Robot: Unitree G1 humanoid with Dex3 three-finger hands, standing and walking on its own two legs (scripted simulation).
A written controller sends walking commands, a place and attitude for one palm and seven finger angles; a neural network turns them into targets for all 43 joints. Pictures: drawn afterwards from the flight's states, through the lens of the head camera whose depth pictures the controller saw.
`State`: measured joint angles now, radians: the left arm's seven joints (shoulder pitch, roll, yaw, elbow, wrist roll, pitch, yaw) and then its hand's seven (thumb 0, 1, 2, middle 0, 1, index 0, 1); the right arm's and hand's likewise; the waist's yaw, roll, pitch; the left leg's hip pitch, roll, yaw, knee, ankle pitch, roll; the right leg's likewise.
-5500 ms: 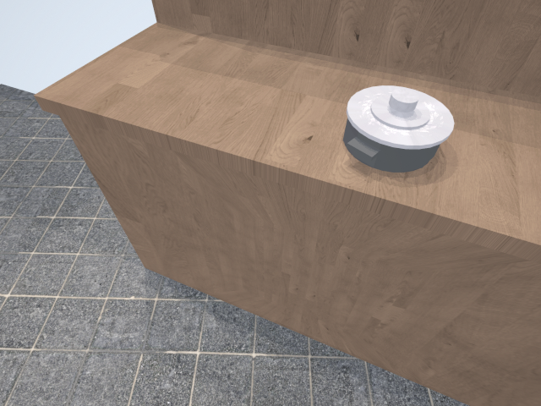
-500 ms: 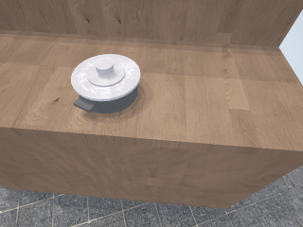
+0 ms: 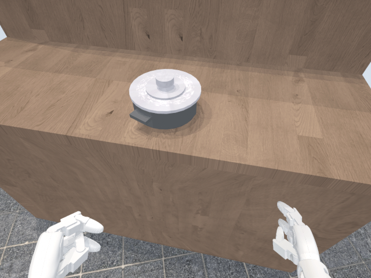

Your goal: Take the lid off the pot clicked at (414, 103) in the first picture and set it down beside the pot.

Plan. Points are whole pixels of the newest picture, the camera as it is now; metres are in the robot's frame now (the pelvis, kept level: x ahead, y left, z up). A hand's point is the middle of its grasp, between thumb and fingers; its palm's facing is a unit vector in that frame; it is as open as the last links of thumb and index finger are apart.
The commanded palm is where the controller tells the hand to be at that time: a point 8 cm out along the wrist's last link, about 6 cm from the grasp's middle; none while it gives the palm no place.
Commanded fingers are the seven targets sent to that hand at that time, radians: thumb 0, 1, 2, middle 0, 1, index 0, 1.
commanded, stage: lift the closed hand beside the body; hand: left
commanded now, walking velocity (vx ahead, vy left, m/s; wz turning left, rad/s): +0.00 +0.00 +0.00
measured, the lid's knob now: (164, 79) +0.53 +0.13 +0.16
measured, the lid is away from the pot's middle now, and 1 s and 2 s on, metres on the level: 0.00 0.00 0.00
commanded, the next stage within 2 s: raise the hand higher, near the body in 0.12 s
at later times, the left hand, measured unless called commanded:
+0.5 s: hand (47, 216) +0.17 +0.25 +0.13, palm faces +0.32 -0.82 -0.47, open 3.1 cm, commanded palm +0.11 +0.28 +0.17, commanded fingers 0.00 0.90 0.90 -1.30 -1.50 -1.30 -1.50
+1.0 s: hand (40, 185) +0.18 +0.23 +0.20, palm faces +0.41 -0.81 -0.41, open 3.1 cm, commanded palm +0.13 +0.27 +0.22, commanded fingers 0.00 0.90 0.90 -1.30 -1.50 -1.30 -1.50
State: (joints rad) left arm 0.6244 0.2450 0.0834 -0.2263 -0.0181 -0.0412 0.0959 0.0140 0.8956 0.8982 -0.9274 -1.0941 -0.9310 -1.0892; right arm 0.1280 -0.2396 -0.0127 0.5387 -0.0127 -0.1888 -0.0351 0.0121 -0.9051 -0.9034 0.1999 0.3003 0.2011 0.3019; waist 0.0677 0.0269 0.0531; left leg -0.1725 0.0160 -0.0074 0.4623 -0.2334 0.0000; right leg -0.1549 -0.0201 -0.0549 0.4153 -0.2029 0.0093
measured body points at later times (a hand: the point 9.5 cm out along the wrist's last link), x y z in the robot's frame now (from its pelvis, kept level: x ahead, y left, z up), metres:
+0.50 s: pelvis +0.01 +0.01 +0.00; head +0.00 +0.00 +0.45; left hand +0.14 +0.29 +0.16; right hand +0.20 -0.21 -0.07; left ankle +0.01 +0.12 -0.74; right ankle +0.02 -0.13 -0.74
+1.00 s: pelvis +0.01 +0.00 +0.01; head -0.01 -0.01 +0.45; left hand +0.16 +0.28 +0.22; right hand +0.20 -0.21 -0.07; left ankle +0.01 +0.12 -0.74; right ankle +0.02 -0.13 -0.74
